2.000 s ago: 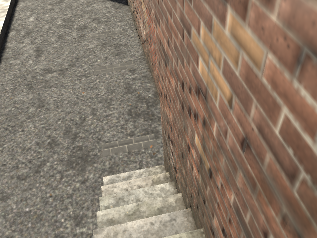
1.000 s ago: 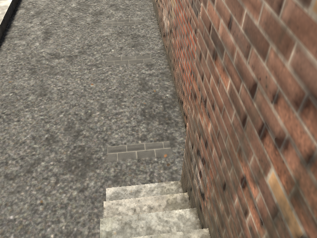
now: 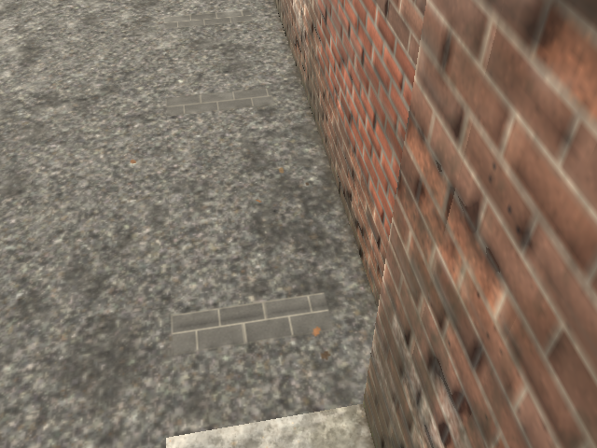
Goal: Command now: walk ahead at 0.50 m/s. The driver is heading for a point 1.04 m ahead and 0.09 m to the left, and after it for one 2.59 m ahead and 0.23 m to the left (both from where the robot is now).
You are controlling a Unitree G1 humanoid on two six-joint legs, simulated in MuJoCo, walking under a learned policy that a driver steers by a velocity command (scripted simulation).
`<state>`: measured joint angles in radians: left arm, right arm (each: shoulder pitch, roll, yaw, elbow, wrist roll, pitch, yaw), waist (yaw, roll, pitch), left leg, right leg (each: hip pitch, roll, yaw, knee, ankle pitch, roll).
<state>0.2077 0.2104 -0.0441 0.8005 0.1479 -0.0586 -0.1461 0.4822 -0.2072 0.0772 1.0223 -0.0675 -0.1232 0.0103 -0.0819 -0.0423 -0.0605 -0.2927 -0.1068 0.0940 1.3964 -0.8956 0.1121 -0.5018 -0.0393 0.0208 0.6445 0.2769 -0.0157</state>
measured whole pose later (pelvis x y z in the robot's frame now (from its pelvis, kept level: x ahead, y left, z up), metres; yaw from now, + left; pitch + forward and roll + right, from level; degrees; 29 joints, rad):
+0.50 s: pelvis +0.28 +0.05 -0.26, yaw -1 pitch +2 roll -2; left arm 0.37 0.19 0.01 0.90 0.09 -0.06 -0.12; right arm 0.37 -0.30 -0.03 0.98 -0.06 -0.11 0.05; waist 0.00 0.03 -0.04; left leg -0.42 0.01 0.07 0.71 -0.34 0.06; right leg -0.71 0.09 0.11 2.09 -0.66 -0.01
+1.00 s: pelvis +0.49 +0.03 -0.44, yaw -2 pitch +2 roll +0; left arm 0.27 0.21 -0.02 0.90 0.02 -0.08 -0.15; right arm 0.33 -0.21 0.08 0.94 -0.02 -0.07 0.06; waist -0.03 0.03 -0.05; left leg -0.72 0.03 -0.02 1.72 -0.70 -0.09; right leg -0.38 0.05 -0.05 0.50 -0.15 -0.07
